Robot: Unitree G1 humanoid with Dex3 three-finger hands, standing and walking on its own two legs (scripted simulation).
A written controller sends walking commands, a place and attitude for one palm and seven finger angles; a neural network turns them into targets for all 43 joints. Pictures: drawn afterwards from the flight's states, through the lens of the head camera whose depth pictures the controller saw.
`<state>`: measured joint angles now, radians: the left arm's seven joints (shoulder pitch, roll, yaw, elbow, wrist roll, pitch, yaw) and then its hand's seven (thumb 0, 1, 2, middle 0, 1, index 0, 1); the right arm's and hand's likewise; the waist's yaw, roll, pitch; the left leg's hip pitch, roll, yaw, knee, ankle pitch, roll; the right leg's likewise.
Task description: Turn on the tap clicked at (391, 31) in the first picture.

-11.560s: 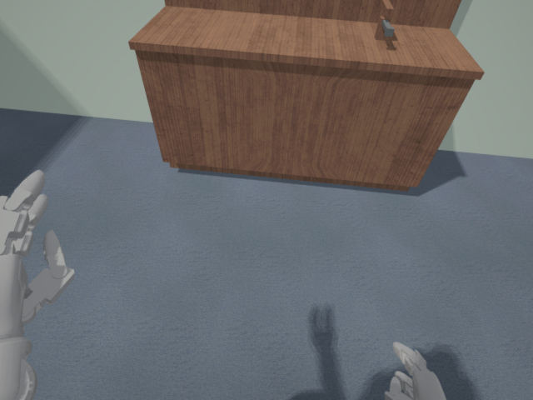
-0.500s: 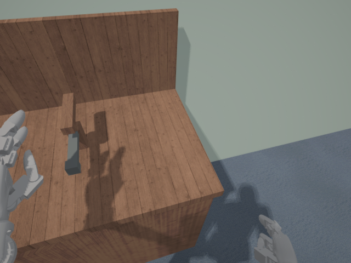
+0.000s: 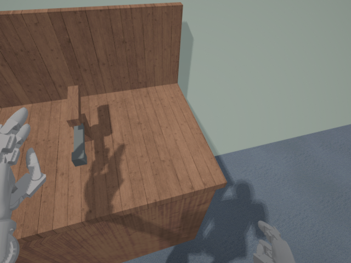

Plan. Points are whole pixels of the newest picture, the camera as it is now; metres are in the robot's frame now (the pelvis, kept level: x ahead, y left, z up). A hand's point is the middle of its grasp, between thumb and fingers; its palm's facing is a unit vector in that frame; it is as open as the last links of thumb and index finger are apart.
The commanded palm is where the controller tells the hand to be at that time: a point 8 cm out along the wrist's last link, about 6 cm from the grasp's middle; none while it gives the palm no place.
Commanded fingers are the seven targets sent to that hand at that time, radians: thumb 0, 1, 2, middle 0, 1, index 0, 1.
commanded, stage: shuffle to correct the standing spot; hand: left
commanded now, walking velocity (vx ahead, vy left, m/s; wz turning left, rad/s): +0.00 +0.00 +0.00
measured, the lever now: (79, 158) +0.34 +0.27 +0.02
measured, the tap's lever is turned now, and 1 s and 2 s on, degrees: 0 0 0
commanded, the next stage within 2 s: come to a stop and stand still in 0.50 s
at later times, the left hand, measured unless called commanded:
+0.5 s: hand (61, 187) +0.20 +0.20 +0.17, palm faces +0.32 -0.83 -0.46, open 7.4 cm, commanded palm +0.13 +0.24 +0.17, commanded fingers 0.00 0.90 0.90 -0.20 -0.30 -0.20 -0.30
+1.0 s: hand (11, 239) +0.12 +0.23 +0.17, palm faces +0.45 -0.82 -0.36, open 7.4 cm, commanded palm +0.08 +0.26 +0.17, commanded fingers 0.00 0.90 0.90 -0.20 -0.30 -0.20 -0.30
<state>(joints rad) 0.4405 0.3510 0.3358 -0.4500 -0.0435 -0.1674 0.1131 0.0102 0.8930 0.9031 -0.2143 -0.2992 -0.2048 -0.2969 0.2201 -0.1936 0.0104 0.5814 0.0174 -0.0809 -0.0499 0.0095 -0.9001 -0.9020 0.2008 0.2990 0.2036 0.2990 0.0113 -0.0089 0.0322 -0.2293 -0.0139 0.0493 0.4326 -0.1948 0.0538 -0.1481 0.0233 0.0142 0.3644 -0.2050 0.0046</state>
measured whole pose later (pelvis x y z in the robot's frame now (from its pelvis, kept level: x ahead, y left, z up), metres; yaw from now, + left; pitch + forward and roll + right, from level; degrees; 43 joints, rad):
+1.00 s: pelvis -0.08 -0.02 -0.01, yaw +1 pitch -3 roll +0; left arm 0.45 0.36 0.36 -0.49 -0.03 -0.19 0.14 0.01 0.89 0.90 -0.22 -0.30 -0.21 -0.30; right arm 0.25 -0.19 -0.01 0.60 0.02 -0.11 -0.05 0.01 -0.90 -0.90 0.20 0.30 0.20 0.30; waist 0.02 -0.03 0.01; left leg -0.14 0.00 0.04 0.51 -0.32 0.01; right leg -0.29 0.01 -0.02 0.49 -0.17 -0.02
